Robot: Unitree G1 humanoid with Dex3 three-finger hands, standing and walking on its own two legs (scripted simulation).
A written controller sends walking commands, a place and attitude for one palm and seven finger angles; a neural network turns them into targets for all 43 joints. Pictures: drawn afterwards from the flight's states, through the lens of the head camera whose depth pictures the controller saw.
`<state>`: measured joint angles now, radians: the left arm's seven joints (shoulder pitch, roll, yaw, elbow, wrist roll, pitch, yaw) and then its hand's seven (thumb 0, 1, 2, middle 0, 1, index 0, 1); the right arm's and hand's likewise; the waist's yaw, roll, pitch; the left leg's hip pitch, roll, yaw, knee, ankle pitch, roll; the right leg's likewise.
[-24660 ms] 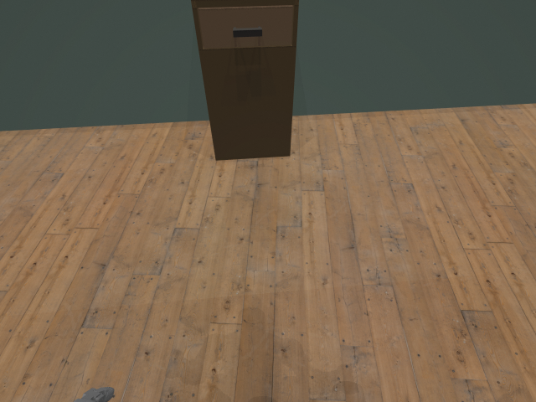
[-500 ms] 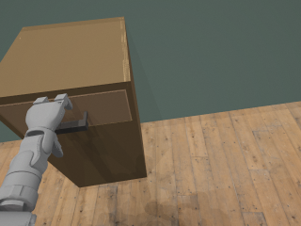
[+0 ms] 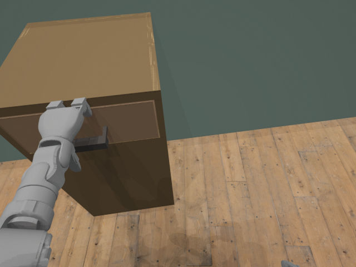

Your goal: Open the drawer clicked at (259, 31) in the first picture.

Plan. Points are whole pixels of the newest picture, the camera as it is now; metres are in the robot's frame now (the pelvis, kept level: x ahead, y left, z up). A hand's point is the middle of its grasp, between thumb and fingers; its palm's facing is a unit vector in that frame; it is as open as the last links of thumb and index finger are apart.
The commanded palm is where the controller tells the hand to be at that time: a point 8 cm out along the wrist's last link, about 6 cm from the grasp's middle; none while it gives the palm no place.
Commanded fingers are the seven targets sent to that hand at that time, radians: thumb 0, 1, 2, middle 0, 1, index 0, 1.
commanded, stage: re-aim the fingers above the handle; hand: left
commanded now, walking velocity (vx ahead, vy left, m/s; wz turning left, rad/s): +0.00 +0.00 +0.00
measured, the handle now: (85, 138) +0.45 +0.28 -0.01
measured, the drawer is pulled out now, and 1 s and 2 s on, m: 0.00 0.00 0.00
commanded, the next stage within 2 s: lower the fingers behind the handle in 1.10 s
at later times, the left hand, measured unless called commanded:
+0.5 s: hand (72, 136) +0.40 +0.27 +0.06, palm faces +0.03 -0.01 -1.00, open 13.8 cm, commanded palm +0.36 +0.28 +0.11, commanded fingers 0.00 -0.50 0.30 -0.30 -1.20 -0.30 -1.20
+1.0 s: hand (65, 138) +0.39 +0.28 +0.06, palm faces +0.02 +0.01 -1.00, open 13.8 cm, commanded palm +0.36 +0.28 +0.11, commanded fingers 0.00 -0.50 0.30 -0.30 -1.20 -0.30 -1.20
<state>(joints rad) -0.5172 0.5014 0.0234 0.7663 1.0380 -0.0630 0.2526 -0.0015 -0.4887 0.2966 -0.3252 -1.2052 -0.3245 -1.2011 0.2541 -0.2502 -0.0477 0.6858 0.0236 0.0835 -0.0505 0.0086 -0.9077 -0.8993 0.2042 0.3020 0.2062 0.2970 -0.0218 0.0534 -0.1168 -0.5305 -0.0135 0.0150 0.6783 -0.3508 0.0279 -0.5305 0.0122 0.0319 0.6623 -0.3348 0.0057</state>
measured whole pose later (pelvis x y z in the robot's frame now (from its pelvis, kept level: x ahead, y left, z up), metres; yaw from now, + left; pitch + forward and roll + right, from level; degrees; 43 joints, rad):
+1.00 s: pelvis +0.00 -0.01 +0.00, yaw +1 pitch +11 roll +0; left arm -0.47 0.51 0.02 0.71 1.02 -0.01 0.25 0.00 -0.49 0.30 -0.32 -1.20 -0.32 -1.20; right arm 0.23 -0.26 -0.06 0.70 0.03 0.09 -0.06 0.01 -0.91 -0.90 0.20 0.30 0.21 0.30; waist 0.00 0.06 -0.11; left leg -0.51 -0.01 0.00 0.67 -0.35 0.01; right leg -0.51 0.02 0.01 0.66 -0.34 -0.01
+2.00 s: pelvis +0.00 +0.00 -0.01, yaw +1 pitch +15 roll -1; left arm -0.46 0.47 0.00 0.81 1.06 -0.05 0.34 0.00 -0.49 0.30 -0.30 -1.19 -0.32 -1.20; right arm 0.27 -0.25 -0.06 0.71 0.01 0.09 -0.04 0.01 -0.91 -0.90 0.20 0.30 0.21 0.30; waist -0.02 0.05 -0.14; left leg -0.64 -0.01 0.00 0.78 -0.39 0.03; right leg -0.63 0.01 0.02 0.74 -0.37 0.01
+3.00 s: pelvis -0.01 +0.00 -0.03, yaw +0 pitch +18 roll -2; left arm -0.49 0.46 0.03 0.88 1.08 -0.06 0.42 0.00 -0.46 0.31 -0.31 -1.20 -0.32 -1.20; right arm 0.28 -0.25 -0.07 0.72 0.00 0.09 -0.03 0.01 -0.91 -0.90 0.20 0.30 0.21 0.30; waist -0.04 0.05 -0.17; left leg -0.78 0.00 0.01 0.88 -0.43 0.03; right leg -0.76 0.03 0.02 0.84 -0.40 0.01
